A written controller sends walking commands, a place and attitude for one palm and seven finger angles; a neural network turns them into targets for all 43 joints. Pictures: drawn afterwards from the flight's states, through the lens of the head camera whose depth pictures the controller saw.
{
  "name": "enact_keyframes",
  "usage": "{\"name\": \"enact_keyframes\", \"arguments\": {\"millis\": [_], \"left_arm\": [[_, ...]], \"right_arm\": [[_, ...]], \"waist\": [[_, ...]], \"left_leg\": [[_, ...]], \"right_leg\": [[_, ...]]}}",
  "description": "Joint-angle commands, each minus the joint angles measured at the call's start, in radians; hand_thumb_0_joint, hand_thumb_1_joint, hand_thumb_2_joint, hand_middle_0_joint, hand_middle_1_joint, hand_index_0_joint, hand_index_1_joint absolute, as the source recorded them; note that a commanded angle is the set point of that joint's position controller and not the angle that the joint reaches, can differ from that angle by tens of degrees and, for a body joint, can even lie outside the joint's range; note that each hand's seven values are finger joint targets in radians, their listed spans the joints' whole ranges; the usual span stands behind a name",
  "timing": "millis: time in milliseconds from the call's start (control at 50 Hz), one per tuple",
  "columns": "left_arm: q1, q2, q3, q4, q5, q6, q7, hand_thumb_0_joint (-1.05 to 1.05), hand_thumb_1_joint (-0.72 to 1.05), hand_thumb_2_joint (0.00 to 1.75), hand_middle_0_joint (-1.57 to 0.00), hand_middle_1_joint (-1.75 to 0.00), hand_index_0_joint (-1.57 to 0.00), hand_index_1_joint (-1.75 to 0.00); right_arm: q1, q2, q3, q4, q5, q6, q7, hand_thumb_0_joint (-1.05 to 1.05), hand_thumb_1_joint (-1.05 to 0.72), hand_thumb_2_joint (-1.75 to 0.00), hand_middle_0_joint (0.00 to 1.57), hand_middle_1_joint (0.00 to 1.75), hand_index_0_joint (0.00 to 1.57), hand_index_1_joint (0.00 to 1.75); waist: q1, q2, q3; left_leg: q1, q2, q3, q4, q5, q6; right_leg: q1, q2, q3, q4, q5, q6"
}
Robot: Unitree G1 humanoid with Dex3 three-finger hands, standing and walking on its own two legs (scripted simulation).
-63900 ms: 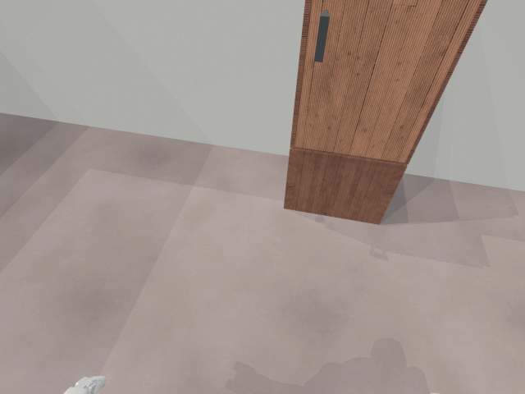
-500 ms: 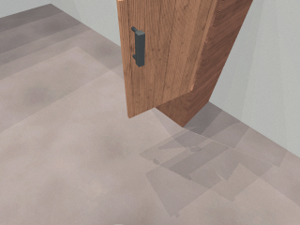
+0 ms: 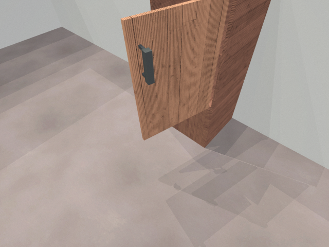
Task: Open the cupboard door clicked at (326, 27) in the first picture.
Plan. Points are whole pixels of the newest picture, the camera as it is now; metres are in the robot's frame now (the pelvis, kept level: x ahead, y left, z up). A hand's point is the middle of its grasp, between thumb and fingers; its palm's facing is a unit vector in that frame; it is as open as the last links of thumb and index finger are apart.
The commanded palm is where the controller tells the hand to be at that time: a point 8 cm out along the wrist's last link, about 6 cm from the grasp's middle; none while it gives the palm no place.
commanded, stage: let the arm hang, fingers relaxed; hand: left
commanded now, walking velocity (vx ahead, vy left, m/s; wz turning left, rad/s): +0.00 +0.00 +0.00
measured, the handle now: (145, 64) +0.66 +0.10 +0.09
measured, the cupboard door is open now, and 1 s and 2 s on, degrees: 74 74 74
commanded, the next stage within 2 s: look to check the result in 0.22 s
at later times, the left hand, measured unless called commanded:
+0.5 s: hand out of the picture +0.08 +0.23 -0.15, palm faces -0.02 -0.95 -0.32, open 7.3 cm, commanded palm none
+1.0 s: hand out of the picture +0.11 +0.23 -0.15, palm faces -0.03 -0.94 -0.33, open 7.3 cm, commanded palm none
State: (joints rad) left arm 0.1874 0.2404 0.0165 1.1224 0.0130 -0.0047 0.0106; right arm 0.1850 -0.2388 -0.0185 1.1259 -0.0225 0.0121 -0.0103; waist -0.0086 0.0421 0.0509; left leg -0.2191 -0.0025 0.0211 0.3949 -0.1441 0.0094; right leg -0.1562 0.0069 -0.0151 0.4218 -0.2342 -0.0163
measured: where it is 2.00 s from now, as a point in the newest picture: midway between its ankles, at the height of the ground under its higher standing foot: outside the picture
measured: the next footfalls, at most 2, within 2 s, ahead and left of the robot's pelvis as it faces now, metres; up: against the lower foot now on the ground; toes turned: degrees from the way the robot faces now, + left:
none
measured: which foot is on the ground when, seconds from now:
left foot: down 0.00-1.00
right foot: down 0.00-1.00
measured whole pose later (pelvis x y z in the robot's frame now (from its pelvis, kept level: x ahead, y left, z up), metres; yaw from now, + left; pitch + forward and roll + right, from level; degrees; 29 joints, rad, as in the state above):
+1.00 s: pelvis +0.04 -0.01 +0.01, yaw -1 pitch -1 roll +0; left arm 0.11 0.31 0.01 1.13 0.01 -0.02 0.00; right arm 0.08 -0.33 -0.01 1.12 -0.02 0.00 -0.01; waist 0.00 0.01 0.06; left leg -0.13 0.01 0.02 0.30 -0.15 -0.01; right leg -0.06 0.02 -0.01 0.30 -0.23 -0.03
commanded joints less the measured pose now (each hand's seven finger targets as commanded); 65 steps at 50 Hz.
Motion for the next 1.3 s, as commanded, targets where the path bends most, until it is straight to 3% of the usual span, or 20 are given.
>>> {"name": "enact_keyframes", "arguments": {"millis": [0,140,300,380,440,560,740,780,940,1280], "left_arm": [[-0.004,0.174,0.034,-0.038,-0.001,-0.023,0.014,0.00,0.90,0.90,-0.20,-0.30,-0.20,-0.30],[-0.038,0.191,0.039,-0.045,-0.002,-0.030,0.012,0.00,0.90,0.90,-0.20,-0.30,-0.20,-0.30],[-0.066,0.220,0.041,-0.047,-0.002,-0.036,0.010,0.00,0.90,0.90,-0.20,-0.30,-0.20,-0.30],[-0.072,0.235,0.042,-0.047,-0.002,-0.039,0.009,0.00,0.90,0.90,-0.20,-0.30,-0.20,-0.30],[-0.083,0.245,0.040,-0.046,-0.003,-0.039,0.008,0.00,0.90,0.90,-0.20,-0.30,-0.20,-0.30],[-0.086,0.261,0.038,-0.043,-0.004,-0.042,0.008,0.00,0.90,0.90,-0.20,-0.30,-0.20,-0.30],[-0.091,0.275,0.035,-0.043,-0.004,-0.041,0.007,0.00,0.90,0.90,-0.20,-0.30,-0.20,-0.30],[-0.089,0.278,0.037,-0.044,-0.002,-0.042,0.007,0.00,0.90,0.90,-0.20,-0.30,-0.20,-0.30],[-0.096,0.279,0.034,-0.047,-0.004,-0.041,0.008,0.00,0.90,0.90,-0.20,-0.30,-0.20,-0.30],[-0.087,0.282,0.037,-0.054,-0.004,-0.044,0.011,0.00,0.90,0.90,-0.20,-0.30,-0.20,-0.30]], "right_arm": [[-0.009,-0.146,-0.024,-0.036,0.001,-0.021,-0.006,0.00,-0.90,-0.90,0.20,0.30,0.20,0.30],[-0.042,-0.179,-0.025,-0.038,0.001,-0.029,-0.009,0.00,-0.90,-0.90,0.20,0.30,0.20,0.30],[-0.078,-0.214,-0.030,-0.044,0.003,-0.030,-0.008,0.00,-0.90,-0.90,0.20,0.30,0.20,0.30],[-0.091,-0.231,-0.031,-0.047,0.006,-0.028,-0.008,0.00,-0.90,-0.90,0.20,0.30,0.20,0.30],[-0.103,-0.242,-0.031,-0.046,0.005,-0.028,-0.007,0.00,-0.90,-0.90,0.20,0.30,0.20,0.30],[-0.119,-0.260,-0.031,-0.051,0.006,-0.029,-0.007,0.00,-0.90,-0.90,0.20,0.30,0.20,0.30],[-0.136,-0.273,-0.027,-0.055,0.007,-0.029,-0.006,0.00,-0.90,-0.90,0.20,0.30,0.20,0.30],[-0.136,-0.278,-0.028,-0.056,0.009,-0.030,-0.007,0.00,-0.90,-0.90,0.20,0.30,0.20,0.30],[-0.136,-0.280,-0.026,-0.057,0.007,-0.032,-0.008,0.00,-0.90,-0.90,0.20,0.30,0.20,0.30],[-0.125,-0.278,-0.027,-0.058,0.011,-0.035,-0.011,0.00,-0.90,-0.90,0.20,0.30,0.20,0.30]], "waist": [[0.000,-0.037,-0.013],[0.003,-0.012,-0.045],[-0.002,-0.023,-0.053],[-0.003,-0.057,-0.062],[-0.006,-0.034,-0.066],[-0.005,-0.047,-0.090],[-0.002,-0.038,-0.079],[-0.002,-0.059,-0.084],[-0.002,-0.030,-0.080],[0.001,-0.051,-0.103]], "left_leg": [[0.049,0.102,-0.107,-0.075,0.019,0.019],[0.070,0.110,-0.111,-0.087,0.075,0.016],[0.105,0.115,-0.104,-0.090,0.095,0.013],[0.125,0.115,-0.101,-0.090,0.097,0.012],[0.131,0.117,-0.100,-0.093,0.104,0.010],[0.155,0.123,-0.098,-0.090,0.148,0.010],[0.165,0.125,-0.100,-0.101,0.152,0.010],[0.171,0.127,-0.100,-0.102,0.155,0.010],[0.171,0.128,-0.095,-0.105,0.185,0.008],[0.197,0.131,-0.087,-0.099,0.228,0.009]], "right_leg": [[-0.058,-0.112,0.105,-0.122,0.012,-0.036],[-0.008,-0.114,0.107,-0.124,0.095,-0.036],[0.000,-0.122,0.107,-0.147,0.135,-0.034],[0.001,-0.121,0.112,-0.159,0.146,-0.032],[0.010,-0.126,0.117,-0.163,0.164,-0.032],[0.033,-0.130,0.111,-0.159,0.232,-0.029],[0.037,-0.132,0.110,-0.168,0.233,-0.026],[0.038,-0.130,0.111,-0.172,0.234,-0.025],[0.054,-0.133,0.109,-0.165,0.273,-0.027],[0.078,-0.133,0.107,-0.164,0.333,-0.025]]}}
